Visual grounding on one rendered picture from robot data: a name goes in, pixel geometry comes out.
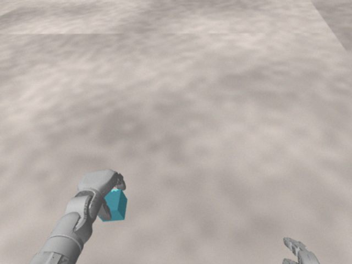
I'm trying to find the left robot arm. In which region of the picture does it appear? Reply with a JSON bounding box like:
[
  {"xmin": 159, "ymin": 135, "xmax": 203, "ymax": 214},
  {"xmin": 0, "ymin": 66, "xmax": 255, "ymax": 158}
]
[{"xmin": 29, "ymin": 188, "xmax": 103, "ymax": 264}]

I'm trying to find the cube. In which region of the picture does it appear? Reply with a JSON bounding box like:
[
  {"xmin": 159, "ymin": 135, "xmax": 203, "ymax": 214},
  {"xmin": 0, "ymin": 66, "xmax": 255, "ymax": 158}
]
[{"xmin": 99, "ymin": 189, "xmax": 127, "ymax": 222}]

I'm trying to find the left robot hand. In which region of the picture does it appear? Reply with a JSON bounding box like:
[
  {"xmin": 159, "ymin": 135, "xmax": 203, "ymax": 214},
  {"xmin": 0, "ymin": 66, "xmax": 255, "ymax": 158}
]
[{"xmin": 78, "ymin": 169, "xmax": 126, "ymax": 221}]

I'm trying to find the right robot hand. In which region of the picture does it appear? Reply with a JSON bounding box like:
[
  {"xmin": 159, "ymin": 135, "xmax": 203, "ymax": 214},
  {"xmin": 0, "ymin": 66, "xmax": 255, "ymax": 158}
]
[{"xmin": 283, "ymin": 237, "xmax": 320, "ymax": 264}]

